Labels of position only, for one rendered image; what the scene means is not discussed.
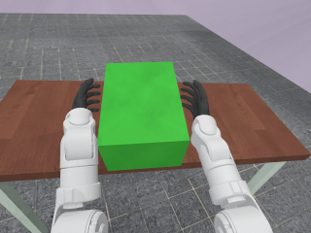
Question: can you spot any carton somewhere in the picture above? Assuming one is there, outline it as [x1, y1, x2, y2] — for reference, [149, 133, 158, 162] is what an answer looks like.
[97, 61, 190, 171]

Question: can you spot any right robot hand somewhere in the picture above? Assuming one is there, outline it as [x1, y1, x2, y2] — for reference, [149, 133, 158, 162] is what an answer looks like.
[180, 80, 210, 120]

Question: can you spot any left robot upper arm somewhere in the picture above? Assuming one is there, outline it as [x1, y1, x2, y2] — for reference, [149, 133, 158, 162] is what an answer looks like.
[52, 209, 109, 233]

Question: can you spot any left robot forearm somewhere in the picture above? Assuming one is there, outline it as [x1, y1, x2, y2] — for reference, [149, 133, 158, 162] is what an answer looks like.
[51, 108, 101, 233]

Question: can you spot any left robot hand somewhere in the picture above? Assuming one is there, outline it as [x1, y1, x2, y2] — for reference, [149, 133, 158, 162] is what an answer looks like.
[72, 78, 101, 113]

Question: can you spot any right robot forearm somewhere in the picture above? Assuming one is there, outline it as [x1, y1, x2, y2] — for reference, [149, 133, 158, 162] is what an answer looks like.
[190, 115, 273, 233]

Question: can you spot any right robot upper arm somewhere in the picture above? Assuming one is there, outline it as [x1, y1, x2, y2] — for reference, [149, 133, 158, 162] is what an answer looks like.
[214, 205, 272, 233]

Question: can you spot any table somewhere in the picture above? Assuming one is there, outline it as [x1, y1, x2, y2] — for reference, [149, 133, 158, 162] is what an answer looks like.
[0, 80, 311, 233]

